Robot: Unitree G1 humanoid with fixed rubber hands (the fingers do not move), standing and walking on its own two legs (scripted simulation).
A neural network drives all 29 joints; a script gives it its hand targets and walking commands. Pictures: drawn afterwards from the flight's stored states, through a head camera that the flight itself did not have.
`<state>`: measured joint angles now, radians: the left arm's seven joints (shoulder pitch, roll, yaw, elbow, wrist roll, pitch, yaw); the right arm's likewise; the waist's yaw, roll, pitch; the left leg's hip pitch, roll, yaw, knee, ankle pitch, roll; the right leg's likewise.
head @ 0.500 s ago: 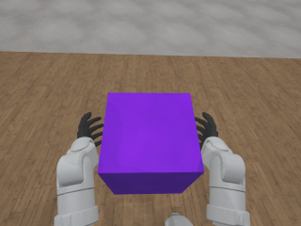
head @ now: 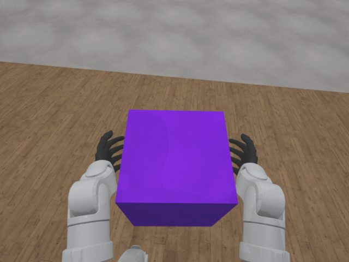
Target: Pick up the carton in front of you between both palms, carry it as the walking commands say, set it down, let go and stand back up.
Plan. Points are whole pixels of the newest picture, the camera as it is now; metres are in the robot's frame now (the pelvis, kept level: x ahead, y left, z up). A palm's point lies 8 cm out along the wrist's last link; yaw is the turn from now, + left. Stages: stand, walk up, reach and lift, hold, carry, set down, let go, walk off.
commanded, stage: carry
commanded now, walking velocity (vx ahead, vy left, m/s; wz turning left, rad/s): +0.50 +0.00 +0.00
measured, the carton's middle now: (174, 174) +0.33 +0.02 +0.01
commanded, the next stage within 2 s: none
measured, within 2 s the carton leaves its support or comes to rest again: neither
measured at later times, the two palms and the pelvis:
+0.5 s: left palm (137, 79) +0.67 +0.16 +0.03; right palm (228, 87) +0.65 -0.14 +0.03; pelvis +0.34 +0.03 -0.04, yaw -2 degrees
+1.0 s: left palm (151, 45) +0.98 +0.15 -0.02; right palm (219, 47) +0.99 -0.15 -0.02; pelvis +0.67 -0.01 -0.09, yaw +0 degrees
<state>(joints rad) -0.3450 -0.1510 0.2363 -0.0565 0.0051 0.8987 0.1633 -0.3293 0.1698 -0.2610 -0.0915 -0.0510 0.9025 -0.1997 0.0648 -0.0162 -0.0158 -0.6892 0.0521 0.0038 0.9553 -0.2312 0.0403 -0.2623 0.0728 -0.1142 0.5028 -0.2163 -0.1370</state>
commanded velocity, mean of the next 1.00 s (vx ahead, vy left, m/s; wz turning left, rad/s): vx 0.50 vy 0.00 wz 0.00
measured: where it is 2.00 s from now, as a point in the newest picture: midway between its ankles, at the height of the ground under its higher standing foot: (176, 125)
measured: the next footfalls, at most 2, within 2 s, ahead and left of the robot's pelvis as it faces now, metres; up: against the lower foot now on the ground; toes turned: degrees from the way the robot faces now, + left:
left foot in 0.22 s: +0.32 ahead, +0.07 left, -0.04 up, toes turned +1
right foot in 0.72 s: +0.66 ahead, -0.05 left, -0.09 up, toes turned -3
